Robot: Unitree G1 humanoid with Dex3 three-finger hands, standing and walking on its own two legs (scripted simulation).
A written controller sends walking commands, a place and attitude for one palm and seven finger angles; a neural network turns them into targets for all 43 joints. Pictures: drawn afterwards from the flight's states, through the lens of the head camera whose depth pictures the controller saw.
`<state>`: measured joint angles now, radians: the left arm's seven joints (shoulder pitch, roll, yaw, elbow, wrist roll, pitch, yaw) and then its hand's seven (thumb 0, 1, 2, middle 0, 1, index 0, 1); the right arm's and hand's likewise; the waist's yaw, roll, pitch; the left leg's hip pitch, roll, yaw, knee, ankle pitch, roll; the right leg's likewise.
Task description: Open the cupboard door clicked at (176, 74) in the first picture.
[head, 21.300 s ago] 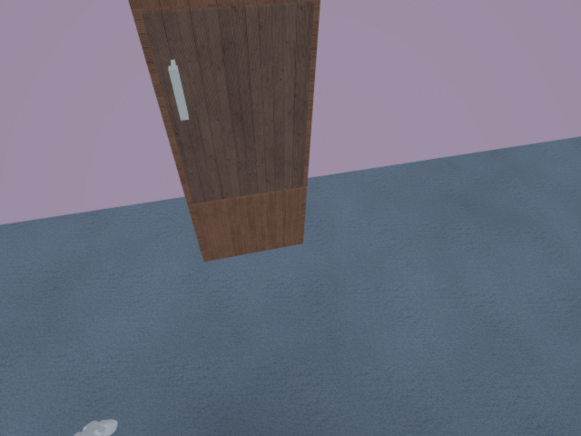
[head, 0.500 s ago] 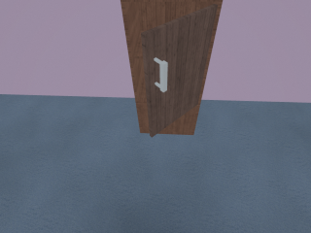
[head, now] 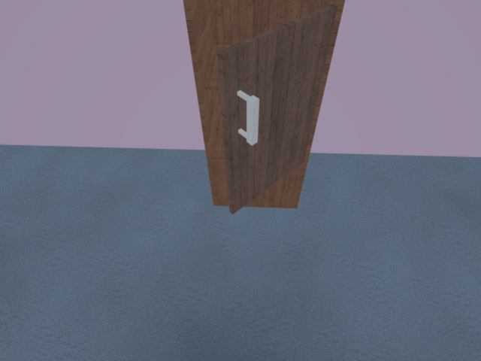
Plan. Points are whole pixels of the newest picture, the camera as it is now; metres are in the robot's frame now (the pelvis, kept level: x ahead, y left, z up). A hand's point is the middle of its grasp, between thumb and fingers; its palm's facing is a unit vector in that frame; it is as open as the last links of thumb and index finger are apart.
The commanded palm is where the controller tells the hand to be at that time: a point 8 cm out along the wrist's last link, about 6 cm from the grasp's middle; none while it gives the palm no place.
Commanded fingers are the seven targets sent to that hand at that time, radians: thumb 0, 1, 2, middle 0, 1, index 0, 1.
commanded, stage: look to check the result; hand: left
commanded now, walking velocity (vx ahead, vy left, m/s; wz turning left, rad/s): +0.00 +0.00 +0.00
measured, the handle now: (247, 118) +0.66 +0.02 +0.02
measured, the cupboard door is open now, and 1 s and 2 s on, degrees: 45 45 45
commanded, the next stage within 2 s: walk to a spot facing it in 0.42 s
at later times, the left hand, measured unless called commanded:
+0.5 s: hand out of the picture +0.07 +0.21 -0.16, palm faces -0.01 -0.95 -0.30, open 7.4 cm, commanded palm none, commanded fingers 0.00 0.90 0.90 -0.20 -0.30 -0.20 -0.30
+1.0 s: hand out of the picture +0.10 +0.18 -0.18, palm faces -0.15 -0.96 -0.25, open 7.4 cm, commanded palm none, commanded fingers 0.00 0.90 0.90 -0.20 -0.30 -0.20 -0.30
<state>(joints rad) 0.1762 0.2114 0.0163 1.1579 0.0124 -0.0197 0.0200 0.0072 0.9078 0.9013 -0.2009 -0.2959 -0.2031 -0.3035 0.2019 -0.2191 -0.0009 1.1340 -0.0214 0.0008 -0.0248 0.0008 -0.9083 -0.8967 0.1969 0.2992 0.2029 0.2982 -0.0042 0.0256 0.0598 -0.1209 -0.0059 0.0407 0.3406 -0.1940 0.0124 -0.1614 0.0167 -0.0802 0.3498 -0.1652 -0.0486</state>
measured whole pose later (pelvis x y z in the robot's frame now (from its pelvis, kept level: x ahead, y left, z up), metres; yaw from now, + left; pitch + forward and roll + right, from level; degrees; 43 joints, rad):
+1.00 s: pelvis +0.01 -0.01 -0.01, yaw -11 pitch +0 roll +1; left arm 0.15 0.21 0.07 1.01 0.02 0.07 -0.01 0.01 0.91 0.90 -0.20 -0.30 -0.20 -0.30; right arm 0.23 -0.21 -0.04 1.02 -0.04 0.02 -0.05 0.00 -0.91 -0.90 0.20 0.30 0.20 0.30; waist 0.00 0.01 0.11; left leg -0.18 0.07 0.21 0.52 -0.33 0.00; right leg -0.40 0.04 0.02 0.87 -0.45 -0.02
